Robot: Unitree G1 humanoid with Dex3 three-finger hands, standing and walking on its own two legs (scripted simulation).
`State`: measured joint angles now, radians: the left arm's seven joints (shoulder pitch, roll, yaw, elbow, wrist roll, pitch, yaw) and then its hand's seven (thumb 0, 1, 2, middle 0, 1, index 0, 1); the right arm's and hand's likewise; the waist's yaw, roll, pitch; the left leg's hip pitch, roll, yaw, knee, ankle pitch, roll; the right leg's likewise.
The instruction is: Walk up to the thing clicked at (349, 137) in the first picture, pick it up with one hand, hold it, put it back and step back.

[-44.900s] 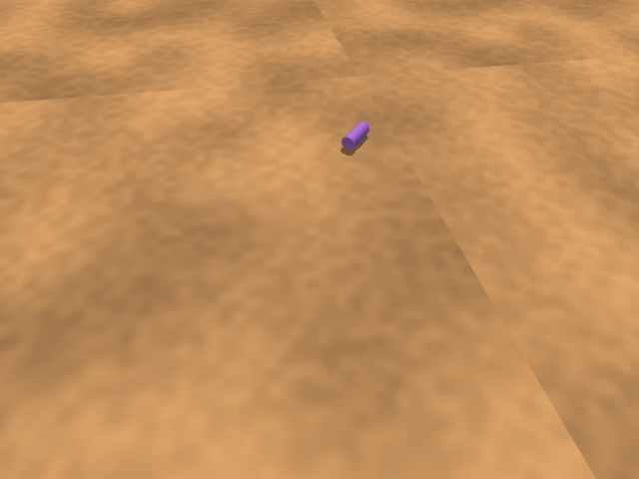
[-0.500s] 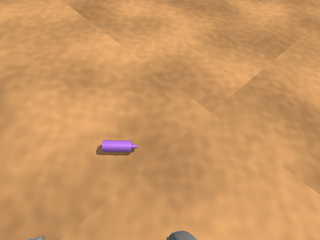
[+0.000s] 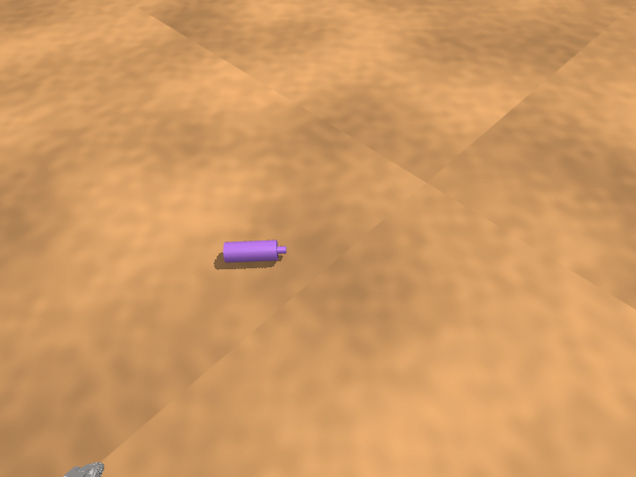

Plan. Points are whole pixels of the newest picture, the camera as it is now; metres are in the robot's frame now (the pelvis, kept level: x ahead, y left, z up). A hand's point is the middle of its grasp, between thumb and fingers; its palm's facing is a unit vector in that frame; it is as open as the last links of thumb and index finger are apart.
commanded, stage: step back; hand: left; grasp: from above
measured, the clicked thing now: (255, 251) +0.94 +0.24 -0.72
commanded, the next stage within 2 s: stand in 1.38 s
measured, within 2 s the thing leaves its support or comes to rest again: neither
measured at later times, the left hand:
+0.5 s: hand out of the picture -0.09 +0.23 -0.15, palm faces -0.04 -0.92 -0.39, open 7.4 cm
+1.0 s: hand out of the picture -0.08 +0.25 -0.14, palm faces +0.00 -0.92 -0.40, open 7.4 cm
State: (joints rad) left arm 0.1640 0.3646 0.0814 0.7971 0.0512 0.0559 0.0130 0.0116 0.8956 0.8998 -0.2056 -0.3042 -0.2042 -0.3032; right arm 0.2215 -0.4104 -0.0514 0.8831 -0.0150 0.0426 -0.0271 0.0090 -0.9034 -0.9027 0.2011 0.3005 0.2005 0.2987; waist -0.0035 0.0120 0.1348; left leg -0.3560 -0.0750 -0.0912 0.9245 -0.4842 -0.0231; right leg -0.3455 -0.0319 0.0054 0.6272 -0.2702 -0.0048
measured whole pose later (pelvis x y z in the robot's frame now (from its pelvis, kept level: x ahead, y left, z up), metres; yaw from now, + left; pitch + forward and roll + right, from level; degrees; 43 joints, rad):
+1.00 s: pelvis -0.17 -0.04 +0.00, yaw +0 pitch -3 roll +1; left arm 0.18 0.41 0.08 0.98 0.03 -0.02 -0.02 0.01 0.90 0.90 -0.20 -0.30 -0.20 -0.30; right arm 0.28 -0.38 -0.06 0.96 -0.04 -0.01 0.02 0.01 -0.90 -0.90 0.20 0.30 0.20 0.30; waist -0.02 -0.01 0.08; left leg -0.19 0.00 -0.05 0.59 -0.35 -0.02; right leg -0.30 -0.01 -0.03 0.60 -0.31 -0.02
